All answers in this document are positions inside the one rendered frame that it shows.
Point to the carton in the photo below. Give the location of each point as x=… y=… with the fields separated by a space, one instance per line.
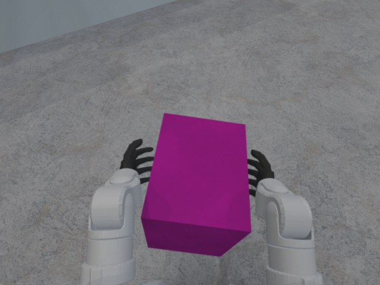
x=197 y=199

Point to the robot left hand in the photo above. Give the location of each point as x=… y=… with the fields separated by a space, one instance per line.
x=130 y=161

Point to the robot right hand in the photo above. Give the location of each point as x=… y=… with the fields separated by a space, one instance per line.
x=263 y=167

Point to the left robot forearm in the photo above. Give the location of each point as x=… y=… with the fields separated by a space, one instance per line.
x=111 y=220

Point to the right robot forearm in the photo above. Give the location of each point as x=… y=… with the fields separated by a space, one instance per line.
x=290 y=235

